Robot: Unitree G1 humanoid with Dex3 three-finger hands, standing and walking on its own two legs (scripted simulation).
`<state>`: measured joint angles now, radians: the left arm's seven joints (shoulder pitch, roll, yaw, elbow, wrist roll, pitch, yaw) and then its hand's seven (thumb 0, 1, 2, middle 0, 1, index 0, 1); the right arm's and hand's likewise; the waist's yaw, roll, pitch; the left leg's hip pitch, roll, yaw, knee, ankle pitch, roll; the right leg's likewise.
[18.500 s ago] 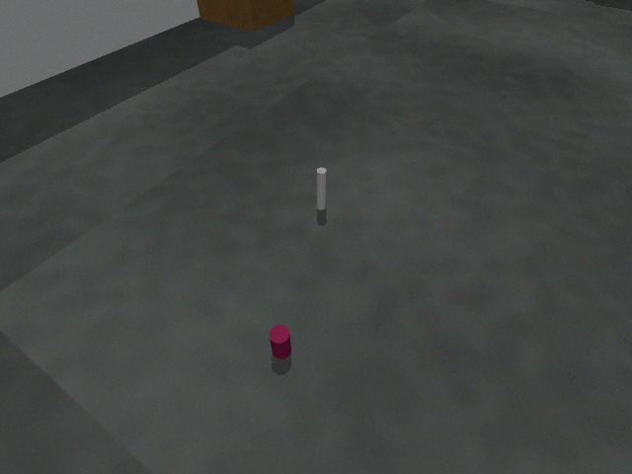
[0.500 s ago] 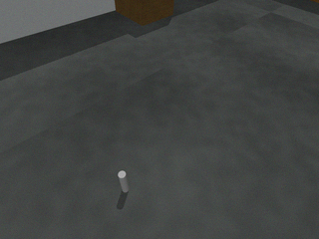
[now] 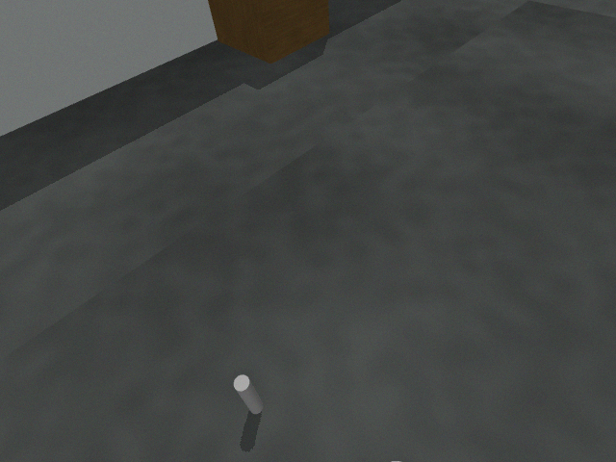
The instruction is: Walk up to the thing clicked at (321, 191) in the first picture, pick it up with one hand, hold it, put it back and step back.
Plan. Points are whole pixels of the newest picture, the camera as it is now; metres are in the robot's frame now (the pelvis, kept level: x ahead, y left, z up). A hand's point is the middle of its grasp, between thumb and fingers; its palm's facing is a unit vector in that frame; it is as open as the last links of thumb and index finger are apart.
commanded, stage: walk up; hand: left
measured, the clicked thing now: (249, 395) +0.42 +0.24 -0.65
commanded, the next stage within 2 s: stand in 1.68 s
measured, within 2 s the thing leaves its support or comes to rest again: neither
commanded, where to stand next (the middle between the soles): +0.09 +0.04 m, yaw -1 degrees
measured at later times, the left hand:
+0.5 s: hand out of the picture +0.09 +0.31 -0.15, palm faces -0.02 -0.94 -0.35, open 7.4 cm
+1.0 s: hand out of the picture +0.14 +0.29 -0.13, palm faces -0.03 -0.93 -0.36, open 7.4 cm
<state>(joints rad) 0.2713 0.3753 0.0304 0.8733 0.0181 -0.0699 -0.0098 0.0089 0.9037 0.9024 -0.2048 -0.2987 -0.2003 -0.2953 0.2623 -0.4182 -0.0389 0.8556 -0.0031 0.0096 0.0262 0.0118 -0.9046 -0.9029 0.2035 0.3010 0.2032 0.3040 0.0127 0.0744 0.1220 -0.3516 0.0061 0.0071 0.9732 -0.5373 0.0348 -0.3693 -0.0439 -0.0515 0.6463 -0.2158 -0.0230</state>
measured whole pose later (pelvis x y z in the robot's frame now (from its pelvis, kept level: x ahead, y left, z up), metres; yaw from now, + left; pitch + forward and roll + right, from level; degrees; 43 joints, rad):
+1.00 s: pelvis +0.06 +0.04 +0.02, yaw -1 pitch -3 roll +0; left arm 0.09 0.36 0.00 1.14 0.01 -0.02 -0.01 0.01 0.90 0.90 -0.20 -0.30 -0.20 -0.30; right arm 0.07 -0.37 -0.01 1.12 -0.01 -0.02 0.02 0.01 -0.90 -0.90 0.21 0.30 0.21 0.30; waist 0.01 0.02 0.05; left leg -0.14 0.04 0.05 0.40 -0.22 -0.02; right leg -0.14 -0.02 0.01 0.40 -0.22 0.02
